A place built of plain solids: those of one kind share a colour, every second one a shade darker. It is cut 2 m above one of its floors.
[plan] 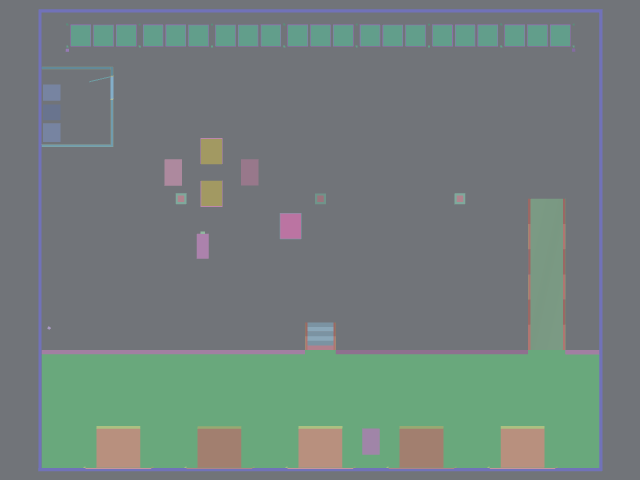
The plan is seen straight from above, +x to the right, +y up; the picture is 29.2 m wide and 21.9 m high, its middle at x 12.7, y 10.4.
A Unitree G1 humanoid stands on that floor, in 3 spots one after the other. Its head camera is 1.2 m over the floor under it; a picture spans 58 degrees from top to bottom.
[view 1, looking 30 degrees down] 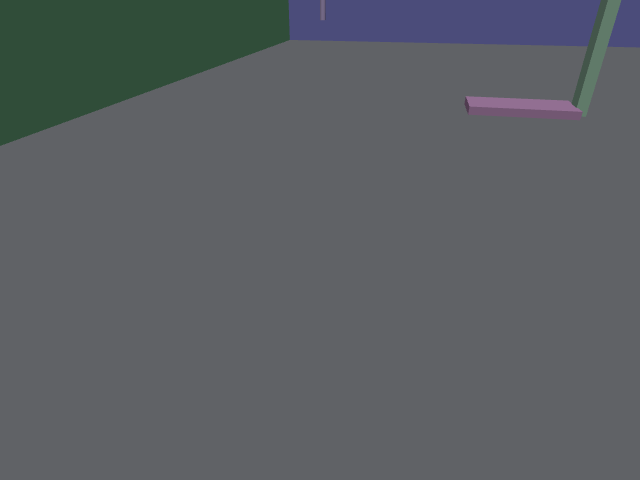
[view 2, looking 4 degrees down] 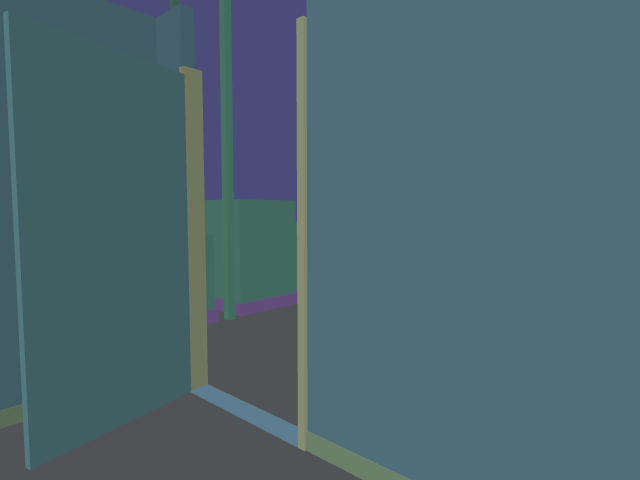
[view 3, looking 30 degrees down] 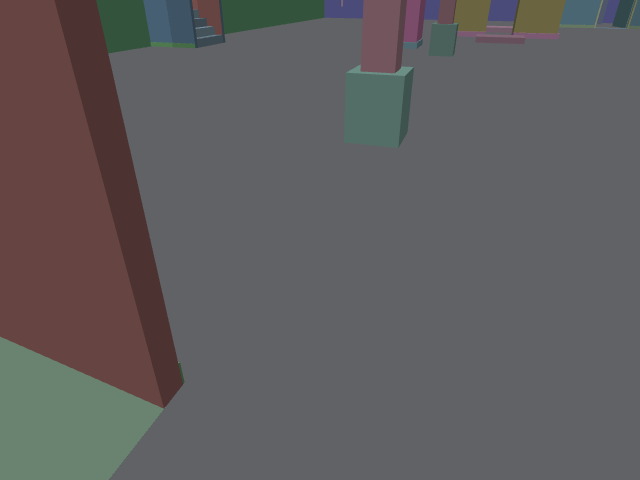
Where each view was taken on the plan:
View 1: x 12.72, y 8.94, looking -168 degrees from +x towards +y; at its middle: ground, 2.40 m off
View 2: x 1.65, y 15.35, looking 42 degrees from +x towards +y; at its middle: room_wall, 2.04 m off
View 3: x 23.04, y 13.08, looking -161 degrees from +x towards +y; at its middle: ground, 2.40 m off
